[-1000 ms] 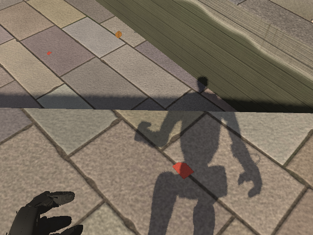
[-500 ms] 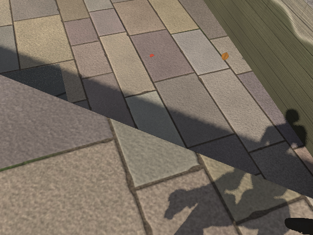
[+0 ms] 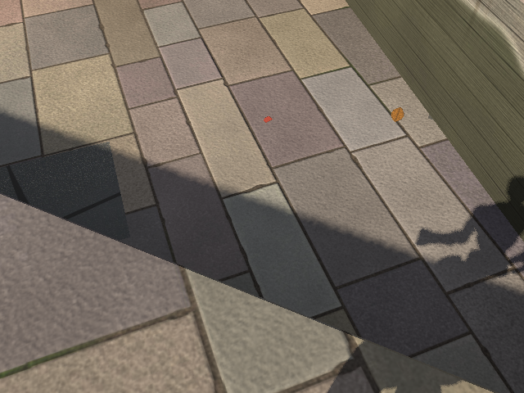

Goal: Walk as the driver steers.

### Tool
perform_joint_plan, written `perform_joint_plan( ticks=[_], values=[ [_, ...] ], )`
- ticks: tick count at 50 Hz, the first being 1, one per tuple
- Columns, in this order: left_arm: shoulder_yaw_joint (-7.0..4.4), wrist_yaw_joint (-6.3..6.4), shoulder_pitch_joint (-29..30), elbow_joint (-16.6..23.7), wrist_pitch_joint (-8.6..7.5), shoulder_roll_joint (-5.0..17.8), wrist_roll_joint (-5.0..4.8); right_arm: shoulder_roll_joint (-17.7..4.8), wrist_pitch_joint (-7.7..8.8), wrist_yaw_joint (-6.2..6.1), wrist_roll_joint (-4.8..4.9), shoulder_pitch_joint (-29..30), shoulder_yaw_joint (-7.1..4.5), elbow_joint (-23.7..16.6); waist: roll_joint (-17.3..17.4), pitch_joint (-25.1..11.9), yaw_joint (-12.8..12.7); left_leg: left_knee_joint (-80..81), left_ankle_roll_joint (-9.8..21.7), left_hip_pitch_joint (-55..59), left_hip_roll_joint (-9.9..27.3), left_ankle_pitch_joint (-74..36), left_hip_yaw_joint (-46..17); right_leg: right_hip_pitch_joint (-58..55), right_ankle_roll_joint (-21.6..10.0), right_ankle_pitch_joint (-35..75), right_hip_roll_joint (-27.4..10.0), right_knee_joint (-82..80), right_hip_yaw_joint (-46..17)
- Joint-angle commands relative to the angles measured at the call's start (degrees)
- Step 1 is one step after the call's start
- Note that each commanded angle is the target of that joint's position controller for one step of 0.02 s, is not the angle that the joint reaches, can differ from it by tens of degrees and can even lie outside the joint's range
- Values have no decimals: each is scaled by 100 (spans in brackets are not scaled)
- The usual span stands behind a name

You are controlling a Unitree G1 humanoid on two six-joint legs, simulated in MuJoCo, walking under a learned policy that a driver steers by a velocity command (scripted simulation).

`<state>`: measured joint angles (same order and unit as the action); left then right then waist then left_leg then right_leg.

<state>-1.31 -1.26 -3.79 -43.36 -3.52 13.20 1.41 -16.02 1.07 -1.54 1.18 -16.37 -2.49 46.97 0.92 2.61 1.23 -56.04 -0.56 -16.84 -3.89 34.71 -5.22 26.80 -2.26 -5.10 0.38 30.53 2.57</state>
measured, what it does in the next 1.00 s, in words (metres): walks ahead, turning left: left foot, then right foot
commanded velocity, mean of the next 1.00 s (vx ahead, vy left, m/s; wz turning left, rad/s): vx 0.23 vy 0.00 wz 0.52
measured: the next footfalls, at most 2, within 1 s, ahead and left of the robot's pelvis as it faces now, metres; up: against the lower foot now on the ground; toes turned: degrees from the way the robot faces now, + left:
left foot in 0.30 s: +0.05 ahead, +0.14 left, +0.00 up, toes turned +11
right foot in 0.78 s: +0.20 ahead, -0.04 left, +0.00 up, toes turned +29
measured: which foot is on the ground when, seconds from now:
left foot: up 0.00-0.28, down 0.30-0.76, up 0.78-1.00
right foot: down 0.00-0.30, up 0.32-0.76, down 0.78-1.00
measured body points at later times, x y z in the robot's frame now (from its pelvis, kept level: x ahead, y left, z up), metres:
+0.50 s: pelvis +0.02 +0.05 +0.02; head +0.03 +0.09 +0.47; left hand +0.13 +0.36 -0.09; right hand +0.16 -0.21 -0.07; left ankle +0.01 +0.13 -0.72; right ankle +0.08 -0.10 -0.64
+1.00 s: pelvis +0.16 +0.07 +0.02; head +0.18 +0.08 +0.47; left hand +0.08 +0.34 -0.10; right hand +0.41 -0.10 -0.09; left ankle +0.14 +0.25 -0.64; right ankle +0.17 -0.06 -0.72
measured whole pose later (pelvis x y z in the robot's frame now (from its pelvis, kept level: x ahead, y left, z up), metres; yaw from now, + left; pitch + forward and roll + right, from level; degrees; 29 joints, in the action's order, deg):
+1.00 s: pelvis +0.16 +0.07 +0.02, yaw +33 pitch +1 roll -2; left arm -4.2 -0.3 -16.5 -47.2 -4.6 13.3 0.3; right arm -17.1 1.1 -1.0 1.9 -15.9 -4.9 40.8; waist 3.2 0.4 -1.8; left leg -64.1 -0.9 -39.6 3.7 11.3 -5.7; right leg 3.4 -1.0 -15.7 1.5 18.3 5.0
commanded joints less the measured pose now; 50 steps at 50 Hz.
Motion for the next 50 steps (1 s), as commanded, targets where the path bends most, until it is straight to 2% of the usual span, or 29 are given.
perform_joint_plan(
  ticks=[1,2,3,5,8,11,14,15,16,17,18,19,20,21,23,25,27,29,32,35,37,38,39,40,41,42,44,47,50],
  values=[
    [-209,130,-321,268,201,827,-71,-880,-295,-159,114,-255,-285,-339,-526,-1100,-250,-1567,-282,-1594,448,159,-132,-2056,-1328,437,-2035,-1184,-2240],
    [-212,172,-41,321,234,832,-14,-848,-420,-220,96,-209,-318,-374,-691,-818,-137,-1443,-321,-1393,572,-208,-124,-1429,-1198,-488,-1902,-1493,-1984],
    [-231,202,150,330,272,857,21,-730,-489,-251,83,-297,-314,-375,-912,-611,-31,-1280,-360,-1165,571,-414,34,-954,-1115,-782,-1701,-1682,-1634],
    [-272,266,203,289,302,838,18,-580,-488,-259,35,-451,-306,-356,-978,-655,31,-892,-373,-887,601,-694,284,-797,-1102,-438,-1539,-1701,-1027],
    [-348,371,276,266,354,920,-69,-368,-407,-157,14,-213,-197,-462,-857,-888,-63,114,-316,-507,797,-1038,463,-1042,-1160,52,-1594,-1565,-557],
    [-408,401,206,214,477,1063,-117,-483,-389,-38,6,-142,-208,-544,-860,-937,-91,752,-185,-148,823,-1271,647,-1205,-1176,-126,-1819,-1513,-501],
    [-412,355,363,146,560,998,-273,-541,-442,24,-63,-588,-308,-378,-674,-749,204,1983,210,615,578,-1860,919,-820,-680,-1070,-1671,-988,-125],
    [-393,324,208,40,589,815,-317,-673,-442,9,-131,-731,-369,-368,-174,-476,243,2689,486,822,729,-2110,350,-347,-240,-1610,-1380,-205,176],
    [-317,265,-55,60,596,466,-179,-1293,-435,-106,-152,-580,-499,-568,1653,-144,-46,3725,1101,828,2027,-3026,-1789,669,440,-2639,-466,1662,869],
    [-387,321,790,449,531,708,-234,-1680,-326,-59,-325,-420,-542,-710,1890,88,229,4347,1899,-69,2482,-2680,-2746,1105,397,-3253,74,2675,-32],
    [-449,361,882,477,512,843,-296,-1493,-200,-37,-396,-118,-496,-732,1310,159,88,4353,1801,-128,2236,-2264,-2313,1128,302,-2858,-40,3262,-385],
    [-486,384,671,395,513,857,-272,-1319,-129,-45,-294,176,-453,-757,1043,111,-95,4188,1480,-33,1945,-2199,-1866,1125,261,-2313,-98,3431,-475],
    [-521,384,400,204,519,865,-154,-1124,-111,-53,-163,278,-416,-779,680,-142,-155,4115,1264,238,1689,-1609,-1645,1110,305,-1852,-161,3483,-492],
    [-528,349,292,156,499,827,-97,-944,-98,-66,-71,263,-364,-783,630,-317,-137,4125,1219,537,1574,-1139,-1611,1194,379,-1478,-159,3556,-462],
    [-521,251,405,219,382,771,-206,-696,-77,-101,-57,-13,-282,-751,637,-399,-73,4268,1264,1000,1498,-591,-1787,1379,449,-1054,-154,3317,-498],
    [-494,210,727,333,230,749,-265,-715,-34,-136,-53,-295,-288,-706,591,-326,88,4336,1285,1449,1518,-746,-1874,1514,462,-842,-130,2523,-540],
    [-448,167,940,387,99,667,-252,-824,-3,-164,-51,-432,-324,-675,636,-278,193,4299,1310,1614,1467,-1043,-1832,1335,481,-760,-62,1667,-563],
    [-411,101,1018,417,10,587,-251,-916,-6,-176,-40,-426,-363,-695,724,-250,254,4237,1389,1475,1414,-1201,-1827,968,470,-820,27,1008,-567],
    [-403,17,949,448,-82,630,-296,-1011,-35,-127,-18,-343,-398,-772,751,-205,267,4166,1459,907,1327,-1027,-1997,225,406,-1002,148,437,-524],
    [-454,-17,601,417,-176,757,-336,-949,-69,-86,10,-132,-374,-867,762,-233,68,4017,1379,345,1215,-833,-2305,-734,285,-803,216,-18,-531],
    [-489,-5,37,272,-240,739,-293,-743,-92,-89,32,102,-308,-963,627,-306,-306,3543,1138,-211,893,-673,-2252,-1782,158,-346,160,-623,-459],
    [-538,14,-533,131,-255,849,-253,-461,-85,-91,-3,145,-231,-1009,366,-545,-536,2794,918,-782,616,-411,-1978,-2682,45,-463,-260,-690,-792],
    [-575,47,-1249,34,-233,1128,-167,73,-80,-67,-84,-10,-85,-1048,-693,-959,-634,892,537,-1522,-39,227,-1063,-3544,-259,-1216,-1394,-968,-2019],
    [-671,14,-1426,-30,-203,1644,-62,-188,-4,-84,181,-234,-168,-1330,-1609,-671,-383,-99,416,-2901,-197,322,-663,-3576,-1075,-2997,-2474,-1770,-4335],
    [-611,17,-1016,59,-216,1297,-195,-694,38,-84,205,-117,-290,-1216,-1160,-8,-289,-795,310,-3426,371,-221,-606,-3167,-1202,-3989,-2505,-1988,-4372],
    [-526,43,-805,111,-208,971,-269,-868,36,-69,149,12,-375,-1088,-927,306,-262,-1068,234,-3517,483,-697,-528,-2904,-982,-3692,-2167,-1995,-3697],
    [-431,76,-517,183,-178,715,-213,-718,28,-36,65,-40,-401,-932,-839,300,-131,-1269,114,-3305,712,-1432,-409,-2560,-682,-2324,-1650,-2014,-2439],
    [-427,115,-695,101,-226,683,-99,-416,82,48,63,190,-320,-1003,-751,143,-245,-1229,-22,-3030,883,-2300,-183,-2325,-638,-548,-1297,-2112,-1168],
    [-450,129,-850,51,-210,809,-85,-274,128,98,80,475,-245,-1155,-576,118,-313,-432,-119,-3031,964,-2845,-127,-2509,-732,855,-1302,-2047,-511]
  ],
)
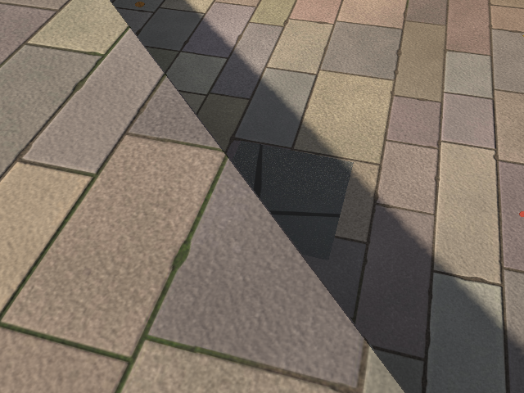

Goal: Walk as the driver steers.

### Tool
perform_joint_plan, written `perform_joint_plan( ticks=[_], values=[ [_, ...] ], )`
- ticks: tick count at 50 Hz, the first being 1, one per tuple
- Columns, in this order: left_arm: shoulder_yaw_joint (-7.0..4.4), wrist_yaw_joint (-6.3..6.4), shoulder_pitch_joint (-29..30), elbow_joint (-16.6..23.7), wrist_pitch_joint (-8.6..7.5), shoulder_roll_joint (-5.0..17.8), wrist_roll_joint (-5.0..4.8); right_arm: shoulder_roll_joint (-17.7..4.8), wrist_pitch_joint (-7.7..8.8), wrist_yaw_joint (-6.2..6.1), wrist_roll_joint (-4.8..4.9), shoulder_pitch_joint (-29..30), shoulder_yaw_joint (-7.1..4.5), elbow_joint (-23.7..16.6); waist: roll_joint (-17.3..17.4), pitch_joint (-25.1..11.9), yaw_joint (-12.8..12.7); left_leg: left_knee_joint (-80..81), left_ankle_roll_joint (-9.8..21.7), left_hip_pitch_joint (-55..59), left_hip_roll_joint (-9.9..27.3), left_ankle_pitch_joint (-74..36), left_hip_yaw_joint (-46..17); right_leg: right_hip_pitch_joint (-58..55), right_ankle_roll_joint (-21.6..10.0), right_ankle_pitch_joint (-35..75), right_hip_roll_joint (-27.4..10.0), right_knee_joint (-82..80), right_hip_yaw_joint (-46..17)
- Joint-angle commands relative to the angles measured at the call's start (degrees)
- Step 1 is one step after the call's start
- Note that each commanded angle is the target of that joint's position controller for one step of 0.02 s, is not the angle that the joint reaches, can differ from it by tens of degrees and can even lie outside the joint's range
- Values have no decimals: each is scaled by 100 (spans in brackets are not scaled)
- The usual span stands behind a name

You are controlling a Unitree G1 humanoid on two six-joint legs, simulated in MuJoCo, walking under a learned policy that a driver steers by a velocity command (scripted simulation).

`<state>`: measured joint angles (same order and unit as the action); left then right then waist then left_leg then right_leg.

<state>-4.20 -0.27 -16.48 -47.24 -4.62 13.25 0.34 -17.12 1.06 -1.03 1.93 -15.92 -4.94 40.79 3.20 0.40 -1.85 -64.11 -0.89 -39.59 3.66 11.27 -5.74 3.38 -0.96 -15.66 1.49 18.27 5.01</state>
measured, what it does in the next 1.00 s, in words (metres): walks ahead, turning left: left foot, then right foot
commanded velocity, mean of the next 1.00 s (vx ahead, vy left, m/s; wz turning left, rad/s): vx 0.49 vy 0.00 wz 0.60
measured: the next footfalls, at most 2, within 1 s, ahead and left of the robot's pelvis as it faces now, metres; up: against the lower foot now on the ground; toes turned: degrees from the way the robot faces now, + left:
left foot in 0.24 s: +0.27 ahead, +0.17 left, +0.00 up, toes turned +12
right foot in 0.72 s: +0.59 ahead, +0.07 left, +0.00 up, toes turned +28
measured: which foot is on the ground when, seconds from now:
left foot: up 0.00-0.22, down 0.24-0.72, up 0.74-1.00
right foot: down 0.00-0.24, up 0.26-0.70, down 0.72-1.00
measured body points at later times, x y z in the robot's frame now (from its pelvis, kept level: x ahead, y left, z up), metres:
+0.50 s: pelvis +0.25 +0.10 +0.00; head +0.28 +0.12 +0.45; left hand +0.38 +0.41 -0.08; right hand +0.42 -0.14 -0.10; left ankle +0.23 +0.16 -0.74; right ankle +0.41 -0.05 -0.67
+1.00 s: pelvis +0.52 +0.16 +0.00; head +0.53 +0.17 +0.45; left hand +0.41 +0.41 -0.12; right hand +0.82 +0.05 -0.08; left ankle +0.50 +0.33 -0.65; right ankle +0.56 +0.05 -0.74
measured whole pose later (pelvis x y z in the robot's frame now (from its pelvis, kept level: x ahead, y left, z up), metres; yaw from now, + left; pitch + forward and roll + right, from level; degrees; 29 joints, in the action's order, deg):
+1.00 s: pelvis +0.52 +0.16 +0.00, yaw +35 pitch +1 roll -2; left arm -3.3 -0.8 -20.4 -42.4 -4.7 14.0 0.8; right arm -16.9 0.0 0.6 1.6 -8.2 -3.5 37.8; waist 2.6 1.6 -3.7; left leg -65.4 -0.7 -41.5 4.1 12.7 -4.8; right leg 6.4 -1.3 -12.6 0.8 18.4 7.5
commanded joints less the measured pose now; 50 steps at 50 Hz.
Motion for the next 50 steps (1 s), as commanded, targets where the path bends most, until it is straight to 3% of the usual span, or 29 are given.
perform_joint_plan(
  ticks=[1,4,7,9,10,11,12,13,14,15,16,17,19,23,26,28,33,35,36,37,38,39,40,41,42,44,47,49,50],
  values=[
    [-171,33,453,458,-81,858,-7,-111,138,89,-6,514,32,-582,-804,320,-16,806,-87,-592,241,-723,55,-173,-839,2183,-1381,-802,-507],
    [-238,54,315,435,-24,1121,-132,54,155,245,-33,1066,140,-790,-715,508,-218,1832,-1,-121,286,-1018,522,-110,-828,2365,-1502,-902,-60],
    [-328,52,151,363,32,1364,-263,-44,126,356,13,1322,106,-964,-617,611,-188,2443,245,155,187,-728,746,-539,-766,2873,-1733,-782,193],
    [-390,50,151,371,98,1546,-311,-309,66,361,-7,1073,-27,-975,-781,262,68,2636,512,852,-186,-221,1037,-855,-660,4665,-1757,-61,441],
    [-404,48,151,382,144,1594,-333,-562,24,345,-2,556,-158,-874,-856,-112,397,2701,674,1608,-429,-67,1149,-859,-590,5329,-1704,755,560],
    [-346,47,191,450,161,1443,-377,-922,-35,293,45,-436,-355,-630,-797,-616,937,2945,918,3089,-654,-429,1128,-313,-431,5233,-1543,1986,748],
    [-222,52,35,526,140,1121,-289,-1267,-121,199,96,-1204,-499,-480,-184,-1154,1230,3054,1201,4722,-205,-116,196,926,-214,3420,-1310,3682,756],
    [50,-3,-583,891,47,300,-94,-1816,2,215,109,-889,-507,-550,1499,-1735,361,3844,2343,6114,1335,1361,-3241,3130,113,-1839,-92,5769,186],
    [-21,-33,137,982,-123,870,-221,-1153,111,297,32,-971,-319,-670,652,-2183,854,4717,2323,6124,1463,2274,-4066,3604,-14,-1920,-75,6104,-1000],
    [-106,-63,724,1200,-202,1156,-421,-888,206,349,-37,-769,-211,-516,454,-1141,873,4940,1999,5475,1355,1783,-3336,4045,-136,-1388,-266,5992,-945],
    [-78,-31,764,1232,-265,1051,-355,-834,266,362,-20,-411,-176,-480,14,-641,592,4910,1841,4730,1121,1097,-2693,3900,-198,-886,-539,5486,-955],
    [-95,-4,782,1208,-296,1034,-193,-704,287,349,-37,-24,-135,-516,-122,-351,403,4889,1747,4107,894,378,-2152,3648,-176,-589,-700,5041,-950],
    [-142,-19,519,1152,-221,1060,-134,-614,325,282,-155,389,-86,-652,15,-304,121,5033,1768,3475,673,-546,-1699,3125,-63,-246,-811,4739,-982],
    [-60,3,862,1305,-48,774,13,-724,345,106,-84,283,-85,-466,-108,-33,147,5163,1784,2773,464,-1363,-1063,3111,373,439,-664,3674,-744],
    [27,-19,1576,1532,-47,554,-20,-761,277,24,-23,202,-109,-350,85,175,388,5077,1522,2473,121,-985,-745,2791,512,1601,-381,2263,-668],
    [0,-32,1820,1622,-79,586,-86,-759,231,5,-23,38,-121,-273,108,84,505,4894,1428,2466,98,-886,-829,2394,535,1995,-151,1708,-629],
    [-127,-149,1612,1700,-173,765,-171,-706,49,-59,-46,-17,-111,-242,242,8,270,4039,1259,3051,445,-760,-1687,1988,179,1334,-134,1150,-899],
    [-268,-149,712,1464,-249,930,-112,-465,50,-31,-75,230,-22,-385,169,-482,-209,2931,1037,2764,-9,-1451,-1492,545,-135,1447,-135,870,-738],
    [-350,-123,-181,1432,-256,1252,-65,-119,58,-17,-181,181,111,-537,-561,-1377,-529,1180,792,2067,-423,-346,-1058,-990,-527,1322,-1199,867,-1849],
    [-397,-132,-517,1334,-228,1582,56,120,77,5,-3,-746,185,-624,-2332,-1880,-19,-485,376,111,-1151,2552,-529,-2289,-1530,-247,-2507,125,-4704],
    [-299,-136,-379,1420,-213,1073,-91,-480,60,22,68,-690,77,-432,-1793,-1429,-139,-1320,259,-658,-626,2254,-553,-2051,-1504,-1937,-2582,-124,-5215],
    [-185,-90,-165,1448,-171,756,-101,-812,42,34,42,64,-12,-535,-1048,-711,-316,-1618,209,-803,-442,1695,-475,-1338,-1281,-1955,-2377,-228,-4372],
    [-141,-61,90,1453,-121,726,-62,-747,30,31,-38,419,-18,-645,-552,-338,-214,-1552,194,-655,-283,1320,-321,-623,-1121,-1294,-2177,-272,-3625],
    [-88,-37,238,1382,-96,673,-2,-641,60,69,-108,582,-11,-682,-579,-113,-90,-1397,210,-551,-119,1066,-297,-124,-1027,-833,-1925,-363,-3061],
    [-45,-38,256,1327,-90,601,59,-453,73,129,-20,449,9,-666,-771,-57,32,-1334,217,-295,16,910,-257,249,-958,-552,-1753,-495,-2585],
    [-20,-33,256,1205,-120,570,1,-233,11,178,36,360,62,-579,-929,1,112,-1136,168,-141,76,821,-106,609,-1008,-339,-1596,-774,-1973],
    [-71,-40,210,1077,-165,764,3,-225,-73,129,-22,714,88,-658,-704,132,66,-555,-16,-461,194,301,-141,488,-1129,591,-1685,-981,-1317],
    [-103,-37,30,947,-131,927,93,-150,-46,180,-62,1091,133,-742,-542,158,-54,27,-32,-598,241,-120,-115,235,-1132,1052,-1755,-1048,-962],
    [-107,-23,51,925,-105,960,65,-151,-16,222,-42,1216,134,-747,-603,167,-80,364,-6,-563,244,-405,-19,115,-1029,1174,-1645,-1054,-680]
  ],
)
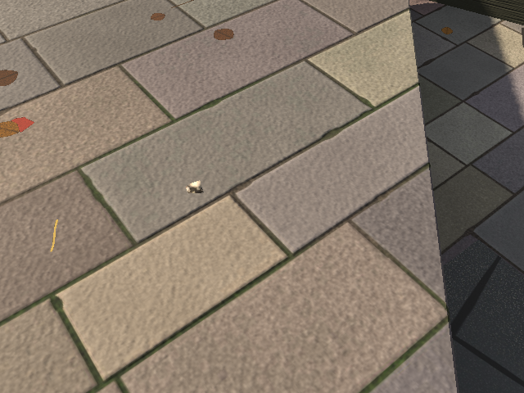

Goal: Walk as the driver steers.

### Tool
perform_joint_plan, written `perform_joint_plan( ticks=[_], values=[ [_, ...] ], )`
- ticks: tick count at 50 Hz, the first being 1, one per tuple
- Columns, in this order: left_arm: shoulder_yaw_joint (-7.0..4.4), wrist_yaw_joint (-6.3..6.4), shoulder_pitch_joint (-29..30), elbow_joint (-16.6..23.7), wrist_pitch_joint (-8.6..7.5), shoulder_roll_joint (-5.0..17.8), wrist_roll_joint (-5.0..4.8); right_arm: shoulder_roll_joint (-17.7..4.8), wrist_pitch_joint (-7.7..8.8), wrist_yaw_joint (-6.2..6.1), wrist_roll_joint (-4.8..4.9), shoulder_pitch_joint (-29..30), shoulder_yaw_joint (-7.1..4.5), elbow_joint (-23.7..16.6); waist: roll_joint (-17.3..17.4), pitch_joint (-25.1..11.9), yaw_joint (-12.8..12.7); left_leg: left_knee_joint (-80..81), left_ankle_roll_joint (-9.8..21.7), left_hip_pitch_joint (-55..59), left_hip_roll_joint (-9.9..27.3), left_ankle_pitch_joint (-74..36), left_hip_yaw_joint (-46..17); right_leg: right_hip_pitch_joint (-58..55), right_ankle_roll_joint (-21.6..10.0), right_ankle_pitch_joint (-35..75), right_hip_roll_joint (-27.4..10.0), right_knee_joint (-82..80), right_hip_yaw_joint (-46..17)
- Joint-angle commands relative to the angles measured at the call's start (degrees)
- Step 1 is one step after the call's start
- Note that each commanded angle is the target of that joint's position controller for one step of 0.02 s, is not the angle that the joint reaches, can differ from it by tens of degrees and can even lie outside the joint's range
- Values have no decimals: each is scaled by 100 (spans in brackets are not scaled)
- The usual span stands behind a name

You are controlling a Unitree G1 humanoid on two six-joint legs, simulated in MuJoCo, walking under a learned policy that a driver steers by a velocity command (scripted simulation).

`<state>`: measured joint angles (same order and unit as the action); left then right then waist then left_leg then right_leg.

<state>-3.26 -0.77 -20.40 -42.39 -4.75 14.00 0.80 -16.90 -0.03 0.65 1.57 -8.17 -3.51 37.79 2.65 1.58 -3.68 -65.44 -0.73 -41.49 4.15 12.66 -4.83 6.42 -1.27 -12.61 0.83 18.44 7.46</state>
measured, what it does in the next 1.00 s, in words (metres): walks ahead, turning left: left foot, then right foot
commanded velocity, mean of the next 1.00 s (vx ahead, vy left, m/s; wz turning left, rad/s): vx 0.50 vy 0.00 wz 0.59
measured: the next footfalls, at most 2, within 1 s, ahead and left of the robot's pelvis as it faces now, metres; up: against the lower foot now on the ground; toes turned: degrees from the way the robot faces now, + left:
left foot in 0.22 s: +0.29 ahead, +0.17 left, +0.00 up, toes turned +11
right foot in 0.70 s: +0.63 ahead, +0.07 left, +0.00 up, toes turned +28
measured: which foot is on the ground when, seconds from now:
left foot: up 0.00-0.20, down 0.22-0.70, up 0.72-1.00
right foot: down 0.00-0.22, up 0.24-0.68, down 0.70-1.00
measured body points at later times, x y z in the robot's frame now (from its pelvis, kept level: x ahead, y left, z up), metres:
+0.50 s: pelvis +0.28 +0.10 +0.00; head +0.31 +0.13 +0.45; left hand +0.40 +0.40 -0.08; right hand +0.43 -0.15 -0.10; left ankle +0.25 +0.17 -0.74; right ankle +0.45 -0.04 -0.67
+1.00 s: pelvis +0.56 +0.16 +0.00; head +0.59 +0.17 +0.45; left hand +0.44 +0.42 -0.11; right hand +0.86 +0.05 -0.09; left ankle +0.55 +0.35 -0.66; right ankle +0.59 +0.05 -0.74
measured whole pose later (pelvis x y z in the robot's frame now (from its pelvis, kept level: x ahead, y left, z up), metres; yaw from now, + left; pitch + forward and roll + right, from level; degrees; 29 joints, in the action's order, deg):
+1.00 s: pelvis +0.56 +0.16 +0.00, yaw +35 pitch +1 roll -2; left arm -3.6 -0.4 -19.9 -43.3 -4.9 15.7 0.3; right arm -17.4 -0.1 0.2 0.5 -10.4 -3.9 36.3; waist 2.3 1.6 -3.6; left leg -59.9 -1.3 -39.9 4.0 11.4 -4.1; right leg 5.8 -1.2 -13.4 0.1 18.3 7.3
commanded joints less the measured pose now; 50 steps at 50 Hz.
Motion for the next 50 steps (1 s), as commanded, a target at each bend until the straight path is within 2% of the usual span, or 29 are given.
perform_joint_plan(
  ticks=[1,5,7,8,10,11,12,13,14,15,16,17,18,21,24,28,32,34,35,36,37,38,39,40,41,42,44,47,50],
  values=[
    [-202,42,435,405,-73,922,0,-132,127,102,11,559,11,-440,-608,52,52,892,4,-266,202,-809,-7,-268,-923,985,-1520,-1075,-693],
    [-252,76,315,252,30,1133,-128,-49,211,306,57,1011,60,-507,-565,288,-104,2146,147,145,238,-1172,369,-582,-698,1456,-1578,-1123,-99],
    [-326,88,195,179,120,1275,-200,-96,192,345,4,1224,50,-582,-590,330,-203,2684,235,316,132,-928,611,-874,-566,1714,-1599,-896,117],
    [-362,72,198,176,148,1331,-253,-206,165,334,-15,1139,-9,-620,-685,281,-127,2844,323,553,-40,-678,761,-981,-527,2528,-1666,-632,181],
    [-393,95,227,157,240,1463,-307,-604,160,283,-40,264,-237,-461,-915,-309,387,3082,606,1797,-548,-192,1103,-1029,-387,4537,-1602,776,439],
    [-323,146,307,220,265,1300,-332,-1048,142,213,-43,-882,-467,-115,-714,-934,962,3532,843,3375,-865,-643,1158,-480,-171,4600,-1352,2199,619],
    [-128,163,152,410,216,831,-64,-1610,82,98,-29,-1728,-631,43,231,-1554,1107,3331,1221,5415,205,-1056,-533,1393,133,1395,-1099,4138,528],
    [74,115,-23,768,56,321,-2,-2062,140,104,-16,-1535,-632,-133,1289,-2359,590,4147,2345,6707,1301,616,-3765,3485,418,-2351,61,5899,-432],
    [-38,64,726,825,-107,922,-251,-1511,166,154,-71,-1576,-509,-206,508,-2298,1111,4740,2239,6625,1346,1199,-3825,4192,339,-1963,-104,6384,-1154],
    [-70,17,944,860,-213,1036,-386,-1156,221,135,-86,-1377,-412,-140,427,-1452,1053,4829,2086,5894,1231,964,-3124,4494,211,-1443,-325,6180,-1075],
    [-52,53,932,792,-265,992,-277,-968,246,114,-77,-999,-331,-208,-31,-1052,777,4813,1898,4993,993,478,-2578,4097,173,-971,-578,5695,-1110],
    [-76,87,970,792,-264,1016,-129,-829,256,94,-115,-620,-268,-299,-73,-797,540,4847,1791,4227,809,-82,-2157,3637,238,-690,-723,5304,-1132],
    [-99,75,911,798,-213,1037,-101,-702,267,56,-169,-392,-204,-384,87,-700,346,4986,1760,3708,669,-474,-1934,3245,277,-516,-802,5151,-1176],
    [-56,71,853,787,-66,884,-32,-699,312,-72,-182,-333,-190,-353,74,-435,192,5167,1773,2820,441,-1130,-1464,2904,459,-219,-742,4465,-1014],
    [56,60,1422,941,-37,637,18,-805,284,-179,-160,-599,-216,-227,48,-167,353,5121,1587,2476,143,-1174,-1086,2847,578,758,-558,3304,-918],
    [135,-28,2289,1156,-100,538,-106,-888,249,-218,-77,-1112,-259,-48,57,19,768,4919,1416,2647,123,-804,-1226,2590,568,1497,-228,1774,-1021],
    [-10,-97,2257,1198,-174,833,-158,-849,166,-247,-50,-1304,-258,34,244,-69,702,4325,1252,3135,314,-446,-1864,2124,364,1137,-99,1154,-1197],
    [-123,-61,1688,1085,-214,936,-159,-746,115,-228,-80,-1238,-239,4,378,-240,397,3825,1092,3112,178,-788,-1948,1258,127,782,-54,886,-1020],
    [-207,-17,1111,1033,-247,1099,-87,-499,122,-201,-113,-1217,-155,-60,267,-730,96,2944,888,2845,-127,-921,-1690,178,-127,771,-395,876,-1229],
    [-285,46,231,973,-250,1420,29,-143,123,-208,-161,-1306,-44,-253,-501,-1652,-156,1193,560,1706,-621,109,-1073,-1655,-547,285,-1534,842,-2596],
    [-380,-38,-268,719,-192,1697,25,-134,192,-204,4,-1848,17,-370,-2359,-2162,37,-422,206,-13,-1048,2197,-580,-2805,-1359,-1360,-2533,119,-5366],
    [-269,-49,-110,826,-175,1157,-114,-604,161,-190,41,-1788,-76,-216,-1620,-1672,-27,-1240,63,-521,-633,1885,-696,-2523,-1264,-2692,-2523,-140,-5547],
    [-205,-5,187,856,-129,901,-138,-828,133,-159,2,-1189,-145,-298,-1007,-924,-102,-1374,0,-599,-462,1364,-505,-1757,-1018,-2394,-2282,-226,-4516],
    [-184,20,514,868,-94,861,-76,-786,116,-158,-72,-868,-157,-388,-600,-518,31,-1191,3,-373,-297,969,-350,-995,-863,-1541,-2038,-262,-3709],
    [-168,37,671,833,-87,794,-47,-691,122,-140,-109,-644,-178,-479,-590,-164,123,-942,3,-214,-140,744,-364,-384,-869,-765,-1842,-364,-3113],
    [-135,54,746,786,-105,701,-12,-573,95,-115,-90,-676,-177,-477,-713,-97,241,-780,32,45,-11,610,-320,-37,-811,-350,-1668,-500,-2599],
    [-128,53,706,638,-153,638,-64,-319,26,-104,-69,-751,-126,-443,-908,-82,290,-533,6,143,86,554,-160,148,-875,105,-1586,-722,-2009],
    [-196,51,510,442,-158,851,-69,-190,12,-87,-133,-389,-60,-522,-695,-6,214,61,-76,-154,144,119,-159,16,-1021,719,-1691,-912,-1515],
    [-220,42,420,286,-98,1004,-66,-34,122,29,-111,-5,35,-510,-637,47,148,1233,-44,87,94,-721,-20,-35,-943,1173,-1510,-987,-880]
  ],
)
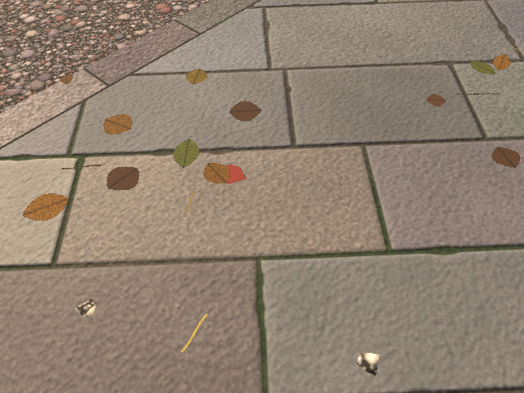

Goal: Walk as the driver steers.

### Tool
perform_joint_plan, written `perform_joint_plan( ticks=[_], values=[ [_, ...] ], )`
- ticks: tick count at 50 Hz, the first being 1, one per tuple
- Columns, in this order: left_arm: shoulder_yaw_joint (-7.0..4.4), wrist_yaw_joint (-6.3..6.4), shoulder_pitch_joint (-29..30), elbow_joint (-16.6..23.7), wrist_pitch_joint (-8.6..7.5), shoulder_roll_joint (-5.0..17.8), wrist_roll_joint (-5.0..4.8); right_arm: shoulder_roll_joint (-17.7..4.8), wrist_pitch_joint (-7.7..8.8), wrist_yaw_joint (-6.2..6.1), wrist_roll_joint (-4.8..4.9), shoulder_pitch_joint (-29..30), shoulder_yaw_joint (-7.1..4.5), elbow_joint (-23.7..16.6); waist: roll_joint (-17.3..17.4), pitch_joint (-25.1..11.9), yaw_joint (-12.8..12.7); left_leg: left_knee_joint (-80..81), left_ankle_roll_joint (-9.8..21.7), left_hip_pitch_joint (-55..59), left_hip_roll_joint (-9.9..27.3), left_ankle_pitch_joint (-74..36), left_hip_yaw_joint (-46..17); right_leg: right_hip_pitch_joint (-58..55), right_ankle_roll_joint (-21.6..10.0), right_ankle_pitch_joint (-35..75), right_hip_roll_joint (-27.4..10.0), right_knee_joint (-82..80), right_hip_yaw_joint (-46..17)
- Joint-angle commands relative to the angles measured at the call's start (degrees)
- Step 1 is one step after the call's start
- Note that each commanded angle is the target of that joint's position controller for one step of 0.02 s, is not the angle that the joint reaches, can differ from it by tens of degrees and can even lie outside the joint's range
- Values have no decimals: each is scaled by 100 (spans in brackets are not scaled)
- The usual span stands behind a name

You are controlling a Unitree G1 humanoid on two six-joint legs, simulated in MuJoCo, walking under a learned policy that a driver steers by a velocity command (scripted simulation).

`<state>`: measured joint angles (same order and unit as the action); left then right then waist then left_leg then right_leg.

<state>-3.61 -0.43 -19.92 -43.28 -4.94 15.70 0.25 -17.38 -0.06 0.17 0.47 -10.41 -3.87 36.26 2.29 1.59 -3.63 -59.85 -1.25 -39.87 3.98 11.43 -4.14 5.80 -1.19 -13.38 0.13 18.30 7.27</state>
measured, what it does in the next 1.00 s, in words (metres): walks ahead, turning left: left foot, then right foot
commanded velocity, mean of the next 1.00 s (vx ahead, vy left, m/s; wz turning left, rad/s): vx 0.16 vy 0.00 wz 0.32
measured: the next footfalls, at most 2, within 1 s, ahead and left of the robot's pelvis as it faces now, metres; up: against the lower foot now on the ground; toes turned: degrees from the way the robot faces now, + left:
left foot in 0.20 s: +0.29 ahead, +0.16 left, +0.00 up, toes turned +4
right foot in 0.56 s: +0.32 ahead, -0.07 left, +0.00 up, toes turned +5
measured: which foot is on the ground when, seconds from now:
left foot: up 0.00-0.18, down 0.20-0.58, up 0.60-0.88, down 0.90-1.00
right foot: down 0.00-0.20, up 0.22-0.54, down 0.56-0.90, up 0.92-1.00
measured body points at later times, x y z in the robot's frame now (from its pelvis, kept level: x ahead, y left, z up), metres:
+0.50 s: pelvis +0.21 +0.06 -0.01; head +0.24 +0.06 +0.44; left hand +0.35 +0.33 -0.12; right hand +0.36 -0.20 -0.12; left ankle +0.25 +0.15 -0.74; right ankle +0.27 -0.09 -0.72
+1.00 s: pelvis +0.24 +0.09 -0.01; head +0.27 +0.13 +0.43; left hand +0.29 +0.41 -0.13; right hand +0.46 -0.14 -0.10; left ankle +0.23 +0.19 -0.74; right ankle +0.26 -0.06 -0.68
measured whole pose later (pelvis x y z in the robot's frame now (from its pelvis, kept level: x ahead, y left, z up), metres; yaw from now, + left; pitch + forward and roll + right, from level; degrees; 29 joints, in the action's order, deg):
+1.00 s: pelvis +0.24 +0.09 -0.01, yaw +19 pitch +2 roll -1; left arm -4.8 2.6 -7.2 -42.9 1.6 17.7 0.4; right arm -16.5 -1.5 0.1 -0.4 -10.3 -4.8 40.1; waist -2.8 2.8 0.0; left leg -33.0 3.1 -20.0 -2.1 15.2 -1.1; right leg 27.6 4.1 -29.8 -3.4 60.1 0.3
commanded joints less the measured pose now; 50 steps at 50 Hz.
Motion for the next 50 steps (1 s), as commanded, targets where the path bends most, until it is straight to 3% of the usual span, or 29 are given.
perform_joint_plan(
  ticks=[1,4,6,7,9,10,11,12,13,14,16,18,21,25,27,28,29,30,31,32,35,39,42,44,45,46,47,48,50],
  values=[
    [-196,13,369,319,-58,894,-5,63,190,124,29,397,96,-374,-679,126,109,1116,32,113,80,-843,53,102,-908,1355,-1355,-1003,-648],
    [-241,35,56,142,23,1082,-122,61,310,235,50,1005,140,-466,-606,332,-100,2045,124,459,-39,-1114,409,-44,-849,1375,-1418,-1052,-466],
    [-268,44,-22,31,106,1204,-177,-48,375,284,29,1199,101,-557,-650,387,-52,2584,273,641,-157,-886,475,-418,-749,2425,-1511,-743,-443],
    [-295,64,-54,-31,151,1283,-187,-153,411,286,-15,1093,51,-570,-735,227,79,2757,400,928,-314,-638,560,-611,-652,3390,-1533,-372,-399],
    [-263,105,31,-49,191,1261,-222,-574,459,231,-87,-106,-175,-224,-778,-602,760,3473,707,2679,-665,-1402,750,-508,-308,4634,-1218,1142,-75],
    [-158,124,-45,36,148,1015,-108,-927,425,138,-129,-723,-290,-88,-580,-1131,1006,3293,865,4084,-220,-2772,285,365,-18,3542,-947,2251,31],
    [117,55,-510,263,86,288,197,-1434,362,41,-258,-1021,-311,-122,985,-2053,688,2536,1782,6316,1590,-5581,-1866,2447,394,-1626,-186,4460,-1],
    [127,20,-771,49,52,550,-13,-1148,326,59,-177,-1136,-226,-109,980,-3170,841,2863,2474,6564,2213,-5390,-2926,2810,477,-2839,21,5698,-1095],
    [-16,-6,-224,87,65,990,-220,-865,296,97,-119,-943,-164,-110,534,-2637,955,3018,2220,5973,1722,-5275,-2090,3017,444,-2492,-257,5802,-1269],
    [18,10,192,228,80,891,-227,-660,295,112,-47,-512,-100,-60,404,-1855,785,3192,1959,5281,1393,-4878,-1507,3273,425,-2118,-439,5440,-1087],
    [6,86,270,173,223,797,-74,-334,306,118,-42,123,15,-43,141,-1168,359,3641,1692,3701,1055,-4260,-986,2615,499,-1597,-713,4718,-1085],
    [53,126,-42,58,408,537,-69,-325,339,130,-174,506,7,37,275,-1038,22,3967,1638,2586,879,-4070,-532,1616,589,-1287,-655,3961,-946],
    [133,200,131,63,522,351,19,-410,355,93,-210,672,-23,240,404,-1031,40,4090,1574,2169,744,-3619,-227,1006,577,-620,-529,2763,-829],
    [52,248,696,293,649,583,47,-718,199,54,-67,621,-105,419,404,-732,177,4130,1425,1953,693,-1366,-681,829,387,-147,-292,2056,-773],
    [34,247,794,376,638,565,96,-637,113,21,21,667,-84,446,314,-492,90,3939,1169,1735,473,-292,-851,538,195,251,-196,1291,-704],
    [6,259,780,451,605,681,139,-498,89,1,12,526,-48,482,130,-442,91,3675,940,1580,271,24,-886,304,53,637,-451,918,-961],
    [-57,289,622,534,583,990,181,-333,73,-24,-43,432,-13,459,-458,-508,138,2957,657,1279,-118,544,-628,9,-210,1300,-1135,650,-1544],
    [-175,264,604,430,588,1307,174,-176,57,-82,11,137,-15,424,-1710,-486,322,2129,339,978,-794,1340,271,236,-835,1153,-1886,203,-2223],
    [-149,266,716,513,551,1111,156,-483,44,-95,-5,238,-103,409,-1961,-461,133,1035,148,845,-732,2053,341,283,-1300,1450,-2308,-79,-2769],
    [-109,295,721,540,506,946,168,-754,2,-85,48,290,-247,407,-1717,-464,67,-14,59,541,-665,2336,160,162,-1417,1885,-2359,-68,-2712],
    [-117,310,1322,632,451,811,36,-510,-212,-108,67,64,-283,496,-1039,-379,356,-233,-167,383,-325,1774,36,98,-1004,2217,-1955,131,-1720],
    [-245,304,1350,546,567,946,34,-189,-251,-3,88,357,-156,215,-1292,-601,173,1185,-228,1235,-280,1225,539,185,-867,2452,-1700,257,-886],
    [-304,301,1310,437,588,1047,-83,-369,-274,114,77,158,-216,134,-1302,-747,249,2201,-31,1822,-350,624,767,123,-781,2159,-1837,531,-787],
    [-284,275,1134,287,581,908,-134,-502,-284,98,37,-270,-313,253,-986,-756,419,3220,284,2787,-571,-295,792,657,-315,1179,-1637,1158,-421],
    [-226,227,885,229,572,663,-6,-984,-277,11,13,-442,-459,228,117,-717,376,3704,636,3567,91,-1680,-343,1583,196,-13,-1177,2297,100],
    [-81,228,1248,640,558,353,190,-1687,-256,-68,-99,-433,-587,39,1747,-609,375,3908,1819,3940,1538,-3065,-2503,3213,713,-2445,-285,3887,168],
    [-159,276,1783,708,528,594,71,-1412,-126,-11,-269,-647,-509,32,1034,-1030,841,3985,2311,3785,1686,-2711,-2707,3309,647,-2662,-184,4818,-844],
    [-204,294,1812,703,530,697,-23,-1256,-22,-17,-228,-466,-444,52,691,-880,692,3980,2089,3678,1413,-2356,-2233,3385,539,-2261,-255,5051,-1034],
    [-277,386,1611,541,536,786,43,-892,20,-90,5,154,-334,-48,419,-683,446,3913,1547,3472,963,-1878,-1727,3453,486,-1432,-377,4784,-1159]
  ],
)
